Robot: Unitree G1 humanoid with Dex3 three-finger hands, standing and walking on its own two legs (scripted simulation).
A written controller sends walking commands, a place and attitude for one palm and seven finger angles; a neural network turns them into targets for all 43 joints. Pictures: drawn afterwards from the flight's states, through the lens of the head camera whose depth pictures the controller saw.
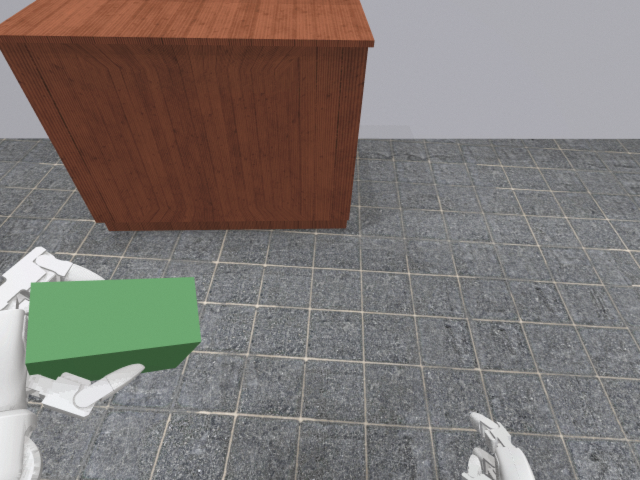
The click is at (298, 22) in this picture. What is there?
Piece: table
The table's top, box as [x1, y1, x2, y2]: [0, 0, 374, 46]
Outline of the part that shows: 0,24 0,41 6,42 373,46 374,40 359,0 36,0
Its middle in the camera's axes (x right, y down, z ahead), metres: -0.40 -0.77 +1.29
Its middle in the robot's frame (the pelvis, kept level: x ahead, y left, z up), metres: +1.47 +0.49 +0.06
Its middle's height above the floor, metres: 0.83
